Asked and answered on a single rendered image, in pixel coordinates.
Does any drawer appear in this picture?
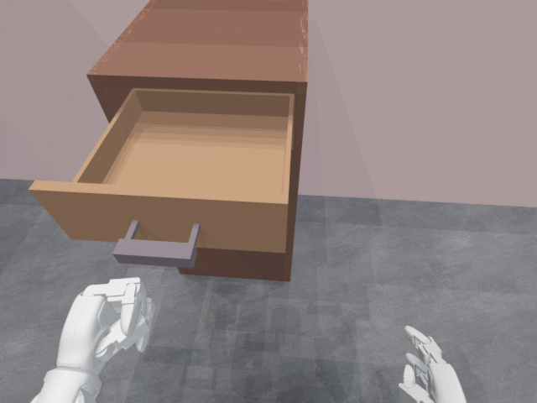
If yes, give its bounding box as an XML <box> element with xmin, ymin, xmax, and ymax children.
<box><xmin>29</xmin><ymin>88</ymin><xmax>294</xmax><ymax>253</ymax></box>

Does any robot left hand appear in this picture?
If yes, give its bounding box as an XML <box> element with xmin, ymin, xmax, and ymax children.
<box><xmin>56</xmin><ymin>277</ymin><xmax>155</xmax><ymax>375</ymax></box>

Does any robot right hand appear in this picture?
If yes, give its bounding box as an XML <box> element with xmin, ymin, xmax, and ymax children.
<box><xmin>399</xmin><ymin>326</ymin><xmax>467</xmax><ymax>403</ymax></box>

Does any cabinet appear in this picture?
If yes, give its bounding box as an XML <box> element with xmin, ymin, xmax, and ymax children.
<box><xmin>86</xmin><ymin>0</ymin><xmax>308</xmax><ymax>281</ymax></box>

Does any left robot forearm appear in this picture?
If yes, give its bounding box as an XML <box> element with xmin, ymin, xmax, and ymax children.
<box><xmin>30</xmin><ymin>367</ymin><xmax>102</xmax><ymax>403</ymax></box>

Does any handle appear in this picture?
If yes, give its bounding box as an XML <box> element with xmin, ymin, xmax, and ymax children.
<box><xmin>112</xmin><ymin>220</ymin><xmax>201</xmax><ymax>268</ymax></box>

